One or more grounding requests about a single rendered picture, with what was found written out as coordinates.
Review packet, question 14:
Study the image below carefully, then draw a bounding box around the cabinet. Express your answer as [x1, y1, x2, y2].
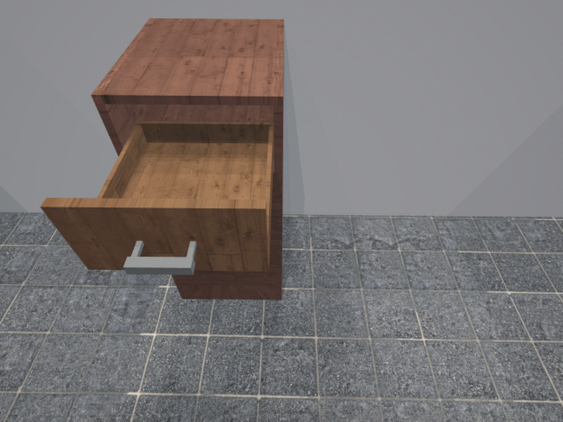
[91, 18, 284, 300]

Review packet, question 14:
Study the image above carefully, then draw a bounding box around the drawer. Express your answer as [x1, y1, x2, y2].
[40, 121, 274, 272]

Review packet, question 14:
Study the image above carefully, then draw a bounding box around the handle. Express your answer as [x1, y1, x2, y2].
[123, 241, 197, 275]

